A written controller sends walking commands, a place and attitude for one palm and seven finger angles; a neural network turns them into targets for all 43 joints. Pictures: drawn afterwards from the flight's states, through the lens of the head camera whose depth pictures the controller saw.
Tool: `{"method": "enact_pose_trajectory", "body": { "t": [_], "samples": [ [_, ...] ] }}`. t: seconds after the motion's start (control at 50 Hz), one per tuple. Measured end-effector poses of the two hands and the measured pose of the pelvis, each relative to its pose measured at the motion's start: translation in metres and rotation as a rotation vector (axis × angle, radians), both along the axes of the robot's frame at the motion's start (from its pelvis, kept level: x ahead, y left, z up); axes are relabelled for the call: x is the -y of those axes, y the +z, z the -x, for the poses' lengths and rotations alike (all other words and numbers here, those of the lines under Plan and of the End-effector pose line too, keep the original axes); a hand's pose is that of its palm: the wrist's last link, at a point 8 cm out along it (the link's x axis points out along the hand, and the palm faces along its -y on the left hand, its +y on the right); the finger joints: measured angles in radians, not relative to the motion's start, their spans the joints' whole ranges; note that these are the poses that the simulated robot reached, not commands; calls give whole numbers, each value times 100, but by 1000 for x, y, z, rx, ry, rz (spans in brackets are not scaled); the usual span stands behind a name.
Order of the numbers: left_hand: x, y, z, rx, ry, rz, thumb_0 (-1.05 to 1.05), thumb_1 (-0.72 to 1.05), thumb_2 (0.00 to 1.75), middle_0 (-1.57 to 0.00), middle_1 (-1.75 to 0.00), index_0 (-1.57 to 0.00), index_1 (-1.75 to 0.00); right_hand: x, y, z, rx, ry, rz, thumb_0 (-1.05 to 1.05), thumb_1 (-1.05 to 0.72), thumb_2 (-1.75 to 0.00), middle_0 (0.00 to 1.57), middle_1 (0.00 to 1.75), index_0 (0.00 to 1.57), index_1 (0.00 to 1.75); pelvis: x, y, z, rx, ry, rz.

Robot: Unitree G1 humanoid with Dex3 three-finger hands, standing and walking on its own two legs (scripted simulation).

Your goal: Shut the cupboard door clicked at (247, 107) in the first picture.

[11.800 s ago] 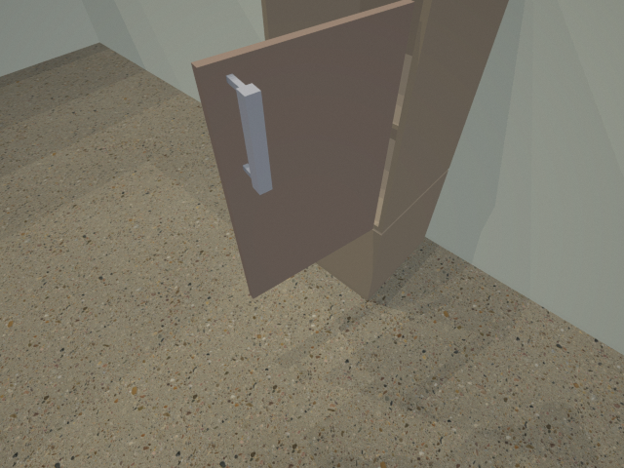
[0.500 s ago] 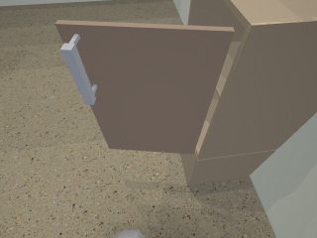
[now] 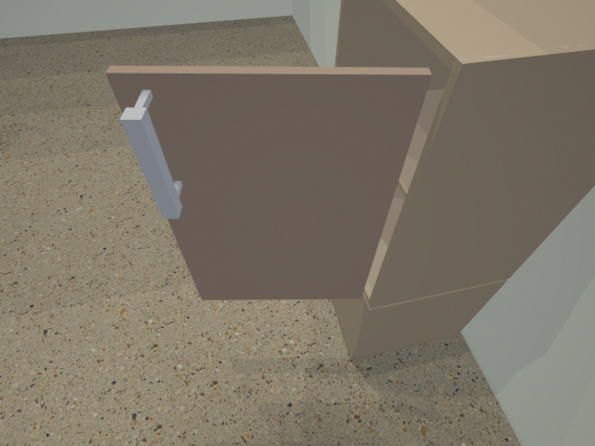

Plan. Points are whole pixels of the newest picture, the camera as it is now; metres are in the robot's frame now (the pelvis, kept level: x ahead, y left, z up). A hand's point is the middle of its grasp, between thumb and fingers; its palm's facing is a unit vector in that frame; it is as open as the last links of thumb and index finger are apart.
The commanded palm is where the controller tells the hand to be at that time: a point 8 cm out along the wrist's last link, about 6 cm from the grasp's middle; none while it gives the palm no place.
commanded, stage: come to a stop and stand still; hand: left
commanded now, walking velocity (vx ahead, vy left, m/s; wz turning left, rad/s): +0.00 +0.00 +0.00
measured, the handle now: (159, 158) +0.45 +0.22 +0.14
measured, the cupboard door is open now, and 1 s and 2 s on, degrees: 78 78 78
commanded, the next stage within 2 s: look again from close up in 1.50 s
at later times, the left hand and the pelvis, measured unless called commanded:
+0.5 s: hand out of the picture +0.04 +0.22 -0.17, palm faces +0.02 -0.97 -0.24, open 7.4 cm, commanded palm none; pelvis -0.01 +0.02 +0.00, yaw +1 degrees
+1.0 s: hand out of the picture +0.00 +0.26 -0.17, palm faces +0.00 -0.97 -0.23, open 7.4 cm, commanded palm none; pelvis -0.02 +0.06 +0.01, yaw +1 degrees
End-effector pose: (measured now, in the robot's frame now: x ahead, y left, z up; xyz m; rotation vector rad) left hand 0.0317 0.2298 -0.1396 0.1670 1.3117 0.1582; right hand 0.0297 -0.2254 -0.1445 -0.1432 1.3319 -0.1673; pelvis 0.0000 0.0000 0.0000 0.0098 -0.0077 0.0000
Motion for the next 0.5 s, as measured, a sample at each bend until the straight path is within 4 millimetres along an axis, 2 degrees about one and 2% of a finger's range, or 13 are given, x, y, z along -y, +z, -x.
{"method": "enact_pose_trajectory", "body": {
  "t": [0.1,0.2,0.36,0.5],
  "samples": [
    [-1,1,-4,37,-26,-13,1,92,90,-20,-30,-20,-30,9,2,16,7,-11,19,1,-91,-90,20,30,20,30,3,-2,1,-4,11,11],
    [-4,1,-8,88,-17,-14,1,91,90,-20,-30,-20,-30,16,2,19,17,-12,42,1,-91,-90,20,30,20,30,0,-5,1,3,21,27],
    [-20,2,-11,110,-23,-14,1,90,90,-20,-30,-20,-30,9,10,7,61,19,54,1,-90,-90,20,30,20,30,-11,-2,6,17,14,21],
    [-39,6,-1,91,-24,-32,1,90,90,-20,-30,-20,-30,-2,15,-10,95,55,48,1,-90,-90,20,30,20,30,-22,1,13,18,11,19]
  ]
}}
